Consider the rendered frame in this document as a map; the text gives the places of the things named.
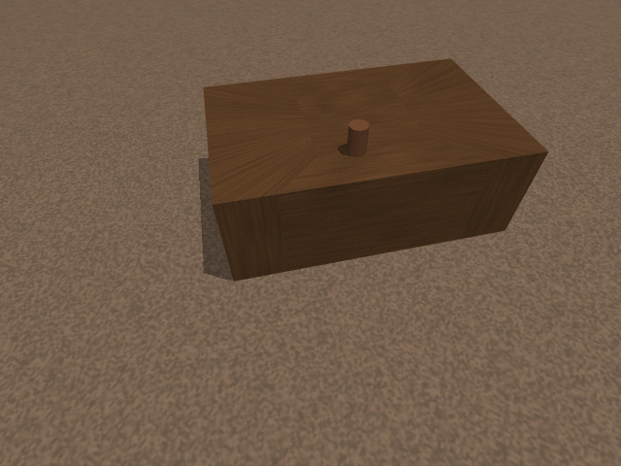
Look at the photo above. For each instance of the can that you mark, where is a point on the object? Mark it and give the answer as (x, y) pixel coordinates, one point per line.
(358, 132)

